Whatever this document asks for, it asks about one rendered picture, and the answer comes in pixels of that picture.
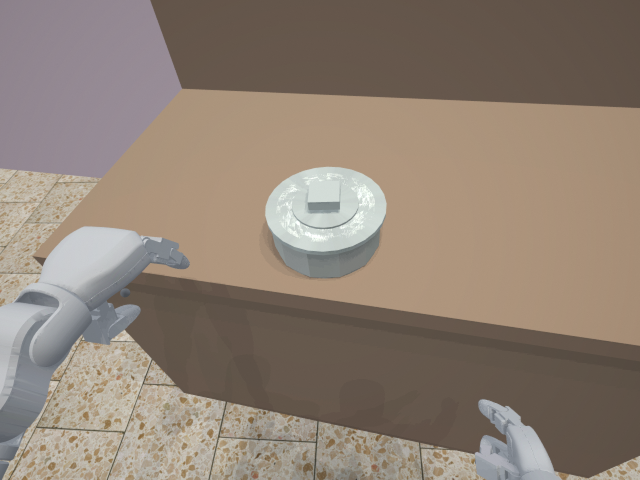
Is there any lid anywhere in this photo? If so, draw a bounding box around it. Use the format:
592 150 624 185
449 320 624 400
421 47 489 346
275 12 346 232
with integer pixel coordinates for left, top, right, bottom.
265 167 387 255

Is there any knob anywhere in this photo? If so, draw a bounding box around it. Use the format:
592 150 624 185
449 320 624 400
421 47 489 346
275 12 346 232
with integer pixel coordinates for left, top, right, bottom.
308 181 340 210

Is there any pot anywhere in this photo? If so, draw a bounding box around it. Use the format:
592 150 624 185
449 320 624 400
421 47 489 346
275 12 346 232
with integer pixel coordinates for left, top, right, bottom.
272 230 380 279

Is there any left robot forearm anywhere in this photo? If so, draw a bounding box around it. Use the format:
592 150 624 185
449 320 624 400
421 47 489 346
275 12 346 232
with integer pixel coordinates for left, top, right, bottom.
0 283 92 480

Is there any table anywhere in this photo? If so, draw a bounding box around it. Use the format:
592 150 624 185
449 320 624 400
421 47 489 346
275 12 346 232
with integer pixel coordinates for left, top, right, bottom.
33 0 640 478

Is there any left robot hand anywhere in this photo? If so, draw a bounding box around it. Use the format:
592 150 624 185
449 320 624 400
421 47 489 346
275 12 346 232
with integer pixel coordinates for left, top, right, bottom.
38 226 190 345

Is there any right robot hand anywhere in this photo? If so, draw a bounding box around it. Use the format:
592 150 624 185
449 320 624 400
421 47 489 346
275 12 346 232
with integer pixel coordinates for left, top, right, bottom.
475 399 555 480

